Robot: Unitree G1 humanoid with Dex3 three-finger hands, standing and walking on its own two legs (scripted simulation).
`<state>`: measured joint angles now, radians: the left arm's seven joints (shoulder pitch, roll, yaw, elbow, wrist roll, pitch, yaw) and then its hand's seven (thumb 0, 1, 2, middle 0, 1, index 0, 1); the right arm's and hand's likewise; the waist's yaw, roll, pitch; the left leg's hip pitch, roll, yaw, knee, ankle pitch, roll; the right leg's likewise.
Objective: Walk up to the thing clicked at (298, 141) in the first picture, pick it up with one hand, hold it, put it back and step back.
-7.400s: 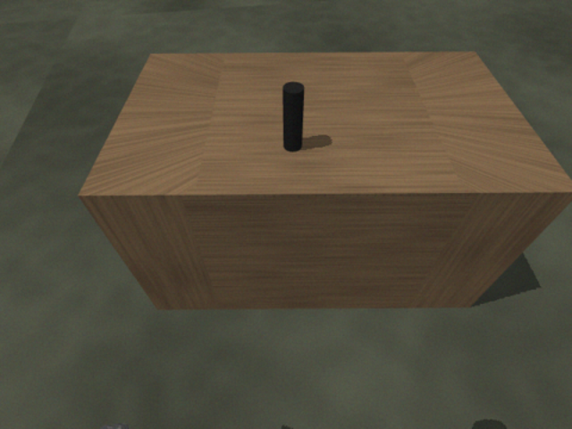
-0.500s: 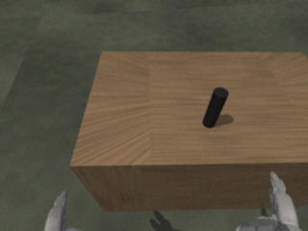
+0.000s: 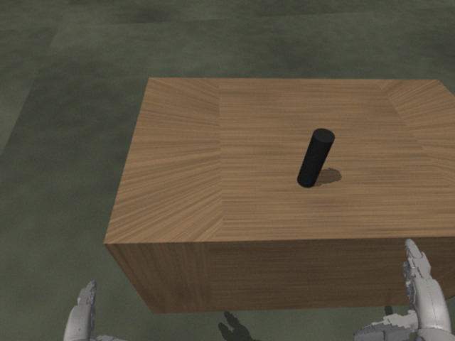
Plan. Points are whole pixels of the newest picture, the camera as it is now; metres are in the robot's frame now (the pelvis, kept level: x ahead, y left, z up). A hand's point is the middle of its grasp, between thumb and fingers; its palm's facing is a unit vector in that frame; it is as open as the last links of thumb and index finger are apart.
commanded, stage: rise first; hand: right
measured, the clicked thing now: (314, 160) +0.53 -0.22 -0.04
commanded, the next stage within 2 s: go down in 0.18 s
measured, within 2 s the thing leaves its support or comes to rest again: neither
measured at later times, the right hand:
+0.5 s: hand (393, 289) +0.18 -0.25 +0.02, palm faces +0.30 +0.90 -0.32, open 17.2 cm
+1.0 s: hand (411, 216) +0.30 -0.33 +0.05, palm faces +0.22 +0.97 +0.01, open 17.7 cm
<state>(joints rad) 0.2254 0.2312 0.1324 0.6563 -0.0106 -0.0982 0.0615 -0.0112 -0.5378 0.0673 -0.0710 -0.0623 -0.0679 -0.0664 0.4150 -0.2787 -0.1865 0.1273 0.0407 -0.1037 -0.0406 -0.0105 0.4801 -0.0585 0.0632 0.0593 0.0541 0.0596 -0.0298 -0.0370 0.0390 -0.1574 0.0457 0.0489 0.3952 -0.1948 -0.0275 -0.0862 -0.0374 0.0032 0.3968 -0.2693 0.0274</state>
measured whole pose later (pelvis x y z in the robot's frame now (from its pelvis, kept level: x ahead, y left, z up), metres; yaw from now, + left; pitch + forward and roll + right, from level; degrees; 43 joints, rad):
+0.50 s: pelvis +0.00 +0.00 +0.00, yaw +0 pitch -2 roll +0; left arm 0.21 0.22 0.15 0.67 0.01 -0.11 0.05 -0.01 -0.52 0.05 -0.07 -0.06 -0.07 -0.06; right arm 0.43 -0.25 -0.25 0.08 0.05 -0.21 -0.01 -0.01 0.46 -0.06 0.06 0.06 0.05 0.06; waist -0.02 -0.03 0.02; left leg -0.19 0.05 0.05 0.43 -0.21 -0.03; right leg -0.12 -0.03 0.01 0.43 -0.28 0.03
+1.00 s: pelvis -0.01 +0.00 -0.01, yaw +0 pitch +4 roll +1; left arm 0.20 0.22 0.04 0.68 -0.02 -0.17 0.13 -0.01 -0.52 0.04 -0.07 -0.05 -0.07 -0.05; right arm -0.19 -0.49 -0.53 0.73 0.32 -0.31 0.43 -0.01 0.59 -0.04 0.03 0.06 0.04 0.06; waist 0.04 0.02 -0.03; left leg -0.37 0.05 0.05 0.54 -0.24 -0.03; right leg -0.32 -0.04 0.02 0.58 -0.34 0.02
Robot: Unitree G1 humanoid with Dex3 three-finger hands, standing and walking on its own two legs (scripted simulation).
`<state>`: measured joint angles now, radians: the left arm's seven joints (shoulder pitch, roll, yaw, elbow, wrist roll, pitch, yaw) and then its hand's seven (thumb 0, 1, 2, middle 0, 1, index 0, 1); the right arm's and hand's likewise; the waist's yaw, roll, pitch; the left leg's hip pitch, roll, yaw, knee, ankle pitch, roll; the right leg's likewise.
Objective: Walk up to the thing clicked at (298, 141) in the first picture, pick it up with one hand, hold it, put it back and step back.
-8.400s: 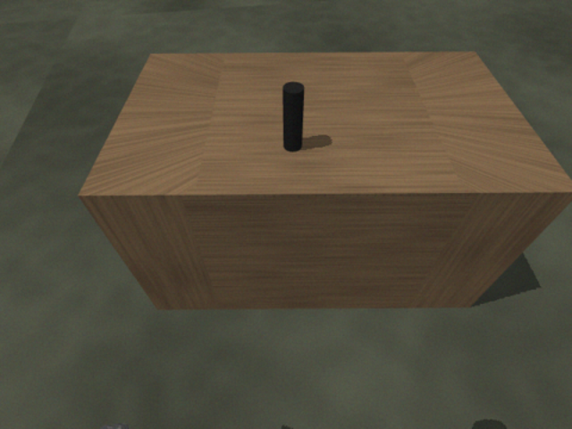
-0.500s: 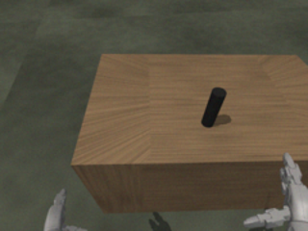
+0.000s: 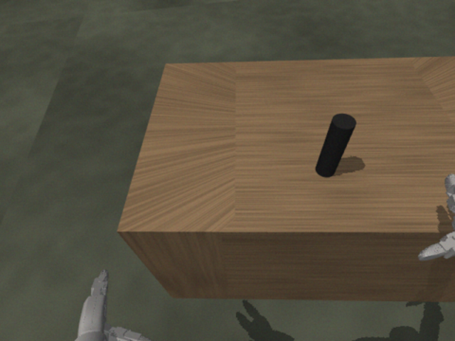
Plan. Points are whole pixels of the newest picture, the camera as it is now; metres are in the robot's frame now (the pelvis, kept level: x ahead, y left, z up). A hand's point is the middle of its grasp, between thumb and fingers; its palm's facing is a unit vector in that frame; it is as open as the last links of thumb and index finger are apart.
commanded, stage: go down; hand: right
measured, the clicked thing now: (333, 148) +0.53 -0.22 -0.03
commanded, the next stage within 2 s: none
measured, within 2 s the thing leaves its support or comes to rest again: neither
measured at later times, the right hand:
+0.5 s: hand (454, 176) +0.38 -0.37 +0.07, palm faces +0.22 +0.98 +0.01, open 17.6 cm
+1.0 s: hand out of the picture +0.41 -0.39 +0.07, palm faces +0.22 +0.97 +0.01, open 17.6 cm
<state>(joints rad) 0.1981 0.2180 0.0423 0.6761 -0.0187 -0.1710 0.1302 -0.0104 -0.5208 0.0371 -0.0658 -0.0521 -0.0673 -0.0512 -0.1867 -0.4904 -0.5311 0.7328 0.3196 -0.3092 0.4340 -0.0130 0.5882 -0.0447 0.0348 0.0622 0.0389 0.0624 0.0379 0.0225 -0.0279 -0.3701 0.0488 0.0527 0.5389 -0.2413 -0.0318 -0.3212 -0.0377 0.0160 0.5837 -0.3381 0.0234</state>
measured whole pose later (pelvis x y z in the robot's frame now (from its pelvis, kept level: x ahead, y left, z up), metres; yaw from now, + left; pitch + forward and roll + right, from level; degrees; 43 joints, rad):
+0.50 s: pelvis -0.01 -0.01 -0.02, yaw +1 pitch +12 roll +3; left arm 0.26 0.24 -0.04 0.51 0.00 -0.20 0.12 -0.01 -0.53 0.05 -0.07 -0.06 -0.07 -0.06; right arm -0.54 -0.75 -0.62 1.08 0.24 -0.29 0.50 -0.01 0.56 -0.06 0.04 0.06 0.03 0.06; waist 0.10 0.03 -0.08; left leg -0.63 0.03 0.05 0.71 -0.29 -0.04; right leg -0.61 -0.05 0.03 0.83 -0.43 0.01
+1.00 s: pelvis -0.02 -0.01 -0.04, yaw +1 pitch +17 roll +4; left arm 0.29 0.27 -0.06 0.40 0.01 -0.19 0.11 -0.01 -0.55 0.07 -0.07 -0.05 -0.06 -0.06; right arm -0.73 -0.93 -0.67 1.23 0.17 -0.24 0.55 -0.01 0.56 -0.05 0.05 0.05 0.04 0.06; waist 0.15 0.03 -0.10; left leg -0.79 0.03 0.06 0.82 -0.32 -0.04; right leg -0.78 -0.06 0.05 0.95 -0.47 0.02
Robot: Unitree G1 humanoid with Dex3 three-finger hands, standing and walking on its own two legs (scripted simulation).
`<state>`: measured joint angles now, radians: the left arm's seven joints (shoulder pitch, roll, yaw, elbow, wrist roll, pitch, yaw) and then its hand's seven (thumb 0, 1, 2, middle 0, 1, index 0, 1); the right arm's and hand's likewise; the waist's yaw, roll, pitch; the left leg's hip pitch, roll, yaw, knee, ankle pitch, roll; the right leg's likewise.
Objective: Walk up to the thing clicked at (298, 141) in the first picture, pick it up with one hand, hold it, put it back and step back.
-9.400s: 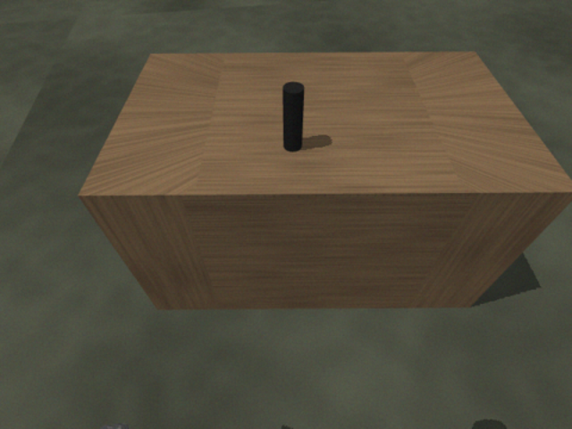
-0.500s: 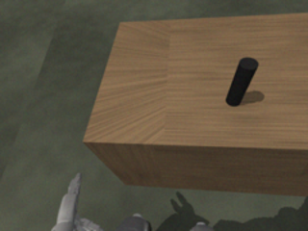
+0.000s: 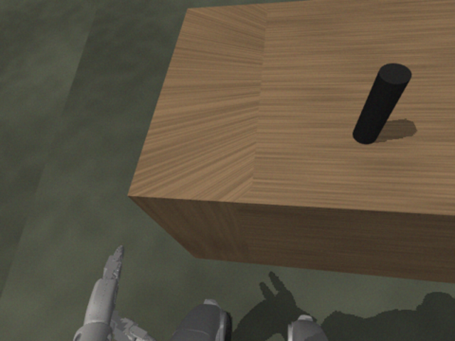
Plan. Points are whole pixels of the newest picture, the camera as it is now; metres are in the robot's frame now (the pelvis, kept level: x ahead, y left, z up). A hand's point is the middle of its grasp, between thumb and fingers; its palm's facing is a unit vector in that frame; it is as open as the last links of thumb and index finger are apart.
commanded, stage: go down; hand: right
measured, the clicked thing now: (377, 108) +0.54 -0.22 +0.01
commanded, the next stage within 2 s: approach in 1.34 s
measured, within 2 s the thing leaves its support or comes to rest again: neither
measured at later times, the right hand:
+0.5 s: hand out of the picture +0.44 -0.40 +0.11, palm faces +0.25 +0.97 +0.02, open 17.6 cm
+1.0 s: hand out of the picture +0.45 -0.40 +0.10, palm faces +0.25 +0.97 +0.01, open 17.6 cm
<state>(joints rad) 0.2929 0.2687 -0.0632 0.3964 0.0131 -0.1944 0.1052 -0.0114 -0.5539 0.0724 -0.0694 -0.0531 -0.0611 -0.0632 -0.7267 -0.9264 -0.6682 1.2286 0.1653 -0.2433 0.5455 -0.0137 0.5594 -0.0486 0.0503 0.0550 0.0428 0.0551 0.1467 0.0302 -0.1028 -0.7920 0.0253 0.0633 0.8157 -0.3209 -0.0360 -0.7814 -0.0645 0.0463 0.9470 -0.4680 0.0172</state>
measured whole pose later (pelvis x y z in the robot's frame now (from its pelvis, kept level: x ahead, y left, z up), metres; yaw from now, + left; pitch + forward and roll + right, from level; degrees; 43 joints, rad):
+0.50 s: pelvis +0.00 +0.00 -0.01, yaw +0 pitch +20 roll +4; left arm 0.30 0.27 -0.07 0.32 0.03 -0.17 0.09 -0.01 -0.56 0.08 -0.07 -0.05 -0.06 -0.06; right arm -0.82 -1.02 -0.69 1.31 0.12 -0.23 0.56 -0.01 0.58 -0.06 0.05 0.06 0.04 0.06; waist 0.18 0.03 -0.12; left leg -0.88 0.02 0.07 0.88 -0.35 -0.03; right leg -0.87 -0.07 0.06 1.02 -0.49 0.02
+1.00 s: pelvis +0.00 -0.01 -0.01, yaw +1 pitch +21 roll +5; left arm 0.31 0.28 -0.06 0.28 0.02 -0.15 0.08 -0.01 -0.55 0.07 -0.07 -0.05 -0.06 -0.06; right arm -0.83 -1.02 -0.70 1.28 0.11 -0.21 0.54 -0.01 0.58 -0.06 0.05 0.06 0.04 0.06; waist 0.19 0.02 -0.12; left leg -0.91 0.02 0.07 0.89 -0.35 -0.04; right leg -0.90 -0.07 0.06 1.04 -0.51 0.01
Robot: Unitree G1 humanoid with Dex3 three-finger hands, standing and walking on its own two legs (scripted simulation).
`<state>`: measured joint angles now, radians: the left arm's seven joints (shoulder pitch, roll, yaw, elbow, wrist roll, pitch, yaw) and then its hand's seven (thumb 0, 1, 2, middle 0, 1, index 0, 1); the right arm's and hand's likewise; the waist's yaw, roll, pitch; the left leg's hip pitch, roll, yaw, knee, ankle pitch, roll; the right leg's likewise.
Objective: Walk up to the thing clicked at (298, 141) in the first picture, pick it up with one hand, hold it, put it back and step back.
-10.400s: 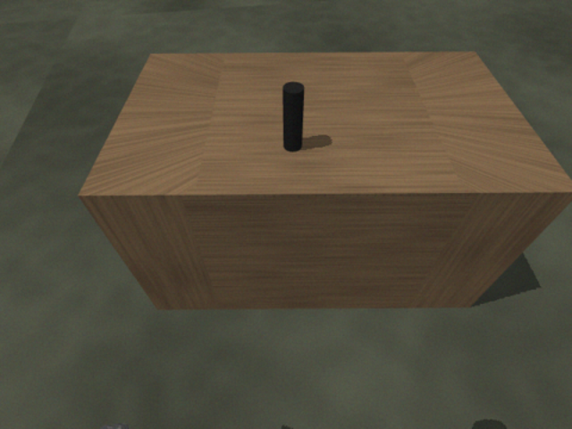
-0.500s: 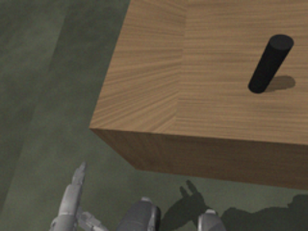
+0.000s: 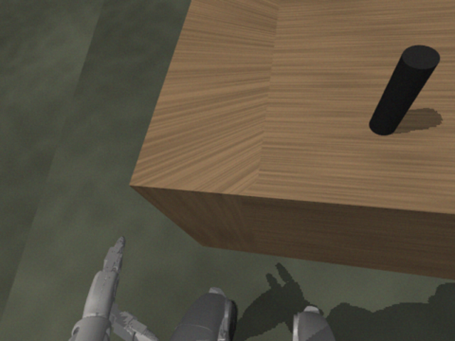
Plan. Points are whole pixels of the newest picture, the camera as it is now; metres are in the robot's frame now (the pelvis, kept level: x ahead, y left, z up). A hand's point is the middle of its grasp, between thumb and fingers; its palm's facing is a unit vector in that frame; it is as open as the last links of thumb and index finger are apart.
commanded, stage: go down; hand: right
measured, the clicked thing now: (398, 96) +0.54 -0.22 +0.03
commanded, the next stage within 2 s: approach in 0.34 s
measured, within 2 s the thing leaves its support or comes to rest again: neither
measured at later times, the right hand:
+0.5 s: hand out of the picture +0.45 -0.40 +0.12, palm faces +0.27 +0.96 +0.01, open 17.6 cm
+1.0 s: hand (442, 127) +0.49 -0.29 +0.00, palm faces +0.16 +0.99 +0.05, open 17.4 cm
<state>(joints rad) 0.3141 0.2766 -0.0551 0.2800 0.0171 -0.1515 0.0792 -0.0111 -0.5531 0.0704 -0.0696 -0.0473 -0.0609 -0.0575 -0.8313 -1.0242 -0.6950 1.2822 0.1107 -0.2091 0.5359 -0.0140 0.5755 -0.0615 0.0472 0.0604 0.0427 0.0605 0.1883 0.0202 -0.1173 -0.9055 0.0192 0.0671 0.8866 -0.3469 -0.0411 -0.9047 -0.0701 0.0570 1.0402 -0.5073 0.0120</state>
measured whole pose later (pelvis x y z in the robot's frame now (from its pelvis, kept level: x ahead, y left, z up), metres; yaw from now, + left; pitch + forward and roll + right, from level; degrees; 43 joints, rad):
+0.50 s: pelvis +0.00 +0.00 +0.00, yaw +0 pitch +21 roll +5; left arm 0.31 0.28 -0.05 0.28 0.01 -0.13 0.07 -0.01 -0.55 0.06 -0.07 -0.05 -0.06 -0.06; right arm -0.82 -1.01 -0.70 1.27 0.11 -0.21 0.53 -0.01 0.57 -0.06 0.04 0.06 0.04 0.06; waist 0.18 0.02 -0.12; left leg -0.89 0.02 0.07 0.88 -0.35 -0.04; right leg -0.89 -0.07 0.06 1.03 -0.51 0.01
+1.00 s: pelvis -0.01 +0.00 -0.03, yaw +1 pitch +25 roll +5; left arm 0.31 0.27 0.00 0.11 0.05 -0.13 0.03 -0.01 -0.54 0.05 -0.08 -0.06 -0.07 -0.06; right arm -0.85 -0.79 -0.62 1.25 0.08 -0.37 0.37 -0.01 0.53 -0.06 0.05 0.05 0.04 0.05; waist 0.26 0.04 -0.11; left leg -1.11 0.02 0.06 1.06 -0.40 -0.04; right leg -1.09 -0.07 0.06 1.20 -0.56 0.02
